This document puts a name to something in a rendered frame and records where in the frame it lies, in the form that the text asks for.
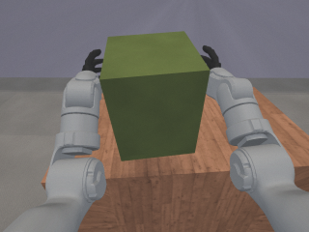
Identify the robot right hand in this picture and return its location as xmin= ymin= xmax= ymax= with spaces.
xmin=201 ymin=45 xmax=221 ymax=70

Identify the robot left hand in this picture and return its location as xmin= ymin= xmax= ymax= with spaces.
xmin=82 ymin=49 xmax=103 ymax=79

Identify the right robot forearm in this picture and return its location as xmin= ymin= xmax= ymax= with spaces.
xmin=206 ymin=67 xmax=295 ymax=179

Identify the robot right upper arm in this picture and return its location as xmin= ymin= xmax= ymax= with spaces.
xmin=230 ymin=143 xmax=309 ymax=232

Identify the carton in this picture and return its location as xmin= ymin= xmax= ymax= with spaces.
xmin=99 ymin=31 xmax=211 ymax=161

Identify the left robot forearm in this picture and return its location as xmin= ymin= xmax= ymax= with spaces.
xmin=45 ymin=71 xmax=102 ymax=196

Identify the robot left upper arm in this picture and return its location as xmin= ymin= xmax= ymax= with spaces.
xmin=3 ymin=157 xmax=107 ymax=232

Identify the pedestal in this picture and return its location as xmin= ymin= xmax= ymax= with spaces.
xmin=41 ymin=87 xmax=309 ymax=232

